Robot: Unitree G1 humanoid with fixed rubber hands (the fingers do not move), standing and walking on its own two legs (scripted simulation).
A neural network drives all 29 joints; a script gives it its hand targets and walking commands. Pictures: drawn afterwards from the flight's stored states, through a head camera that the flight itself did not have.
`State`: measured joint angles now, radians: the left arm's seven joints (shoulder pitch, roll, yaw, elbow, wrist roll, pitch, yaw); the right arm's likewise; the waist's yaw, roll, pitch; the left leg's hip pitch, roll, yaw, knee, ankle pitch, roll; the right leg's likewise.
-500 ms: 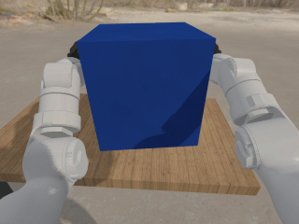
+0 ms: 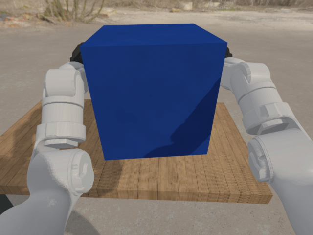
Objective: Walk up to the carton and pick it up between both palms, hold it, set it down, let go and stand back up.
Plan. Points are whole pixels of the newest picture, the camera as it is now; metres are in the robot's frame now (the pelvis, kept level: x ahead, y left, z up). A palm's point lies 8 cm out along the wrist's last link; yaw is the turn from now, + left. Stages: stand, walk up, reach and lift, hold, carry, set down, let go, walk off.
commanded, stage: hold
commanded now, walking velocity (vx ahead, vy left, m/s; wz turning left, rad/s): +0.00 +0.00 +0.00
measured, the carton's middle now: (152, 86) +0.39 +0.00 +0.28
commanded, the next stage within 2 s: none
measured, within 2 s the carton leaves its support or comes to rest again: neither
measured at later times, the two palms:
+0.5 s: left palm (76, 69) +0.38 +0.16 +0.33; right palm (222, 66) +0.37 -0.16 +0.33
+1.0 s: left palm (78, 75) +0.38 +0.16 +0.32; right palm (220, 70) +0.38 -0.16 +0.32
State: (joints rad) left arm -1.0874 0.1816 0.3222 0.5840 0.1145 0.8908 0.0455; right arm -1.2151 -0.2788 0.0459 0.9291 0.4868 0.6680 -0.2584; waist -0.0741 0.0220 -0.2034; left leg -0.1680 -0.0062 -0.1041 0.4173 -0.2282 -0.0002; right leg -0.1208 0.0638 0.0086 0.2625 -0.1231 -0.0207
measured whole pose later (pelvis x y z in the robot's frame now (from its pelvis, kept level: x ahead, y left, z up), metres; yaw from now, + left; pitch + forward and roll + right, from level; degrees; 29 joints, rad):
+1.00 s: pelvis +0.00 +0.00 +0.00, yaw +0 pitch -1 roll -2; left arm -1.06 0.18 0.31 0.55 0.12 0.88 0.03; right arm -1.20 -0.27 0.05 0.91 0.49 0.66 -0.26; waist -0.08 0.01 -0.20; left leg -0.17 -0.01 -0.11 0.42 -0.23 0.00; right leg -0.12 0.07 0.01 0.26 -0.12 -0.02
